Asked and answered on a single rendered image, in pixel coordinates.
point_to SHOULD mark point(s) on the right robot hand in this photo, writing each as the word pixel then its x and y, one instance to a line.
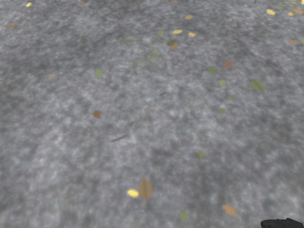
pixel 281 223

